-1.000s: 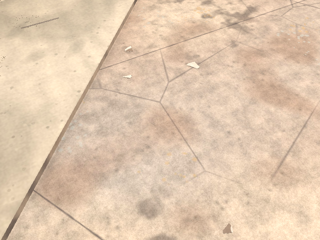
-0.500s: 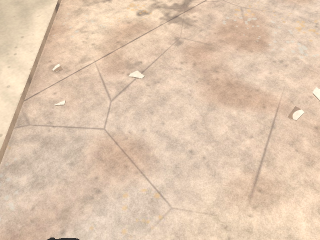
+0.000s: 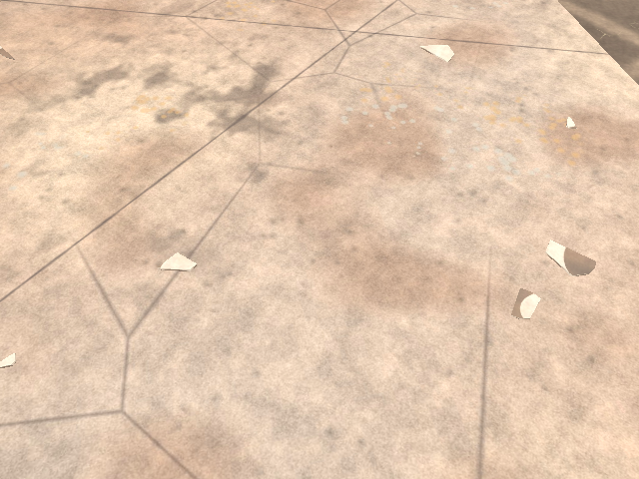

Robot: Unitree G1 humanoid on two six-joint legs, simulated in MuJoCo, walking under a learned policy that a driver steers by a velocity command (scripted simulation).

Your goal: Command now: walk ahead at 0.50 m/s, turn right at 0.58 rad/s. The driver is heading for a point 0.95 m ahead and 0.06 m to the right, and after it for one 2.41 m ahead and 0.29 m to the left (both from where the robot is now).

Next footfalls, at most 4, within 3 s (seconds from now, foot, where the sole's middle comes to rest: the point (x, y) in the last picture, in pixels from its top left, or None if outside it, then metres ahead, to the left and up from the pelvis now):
0.40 right None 0.33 -0.19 -0.77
0.96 left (362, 394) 0.69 -0.07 -0.77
1.42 right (446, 304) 0.94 -0.29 -0.77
1.88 left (340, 309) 0.92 -0.02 -0.77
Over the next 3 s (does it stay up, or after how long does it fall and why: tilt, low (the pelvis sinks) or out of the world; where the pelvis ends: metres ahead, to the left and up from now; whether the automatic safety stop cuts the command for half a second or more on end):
stays up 0.98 -0.09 0.00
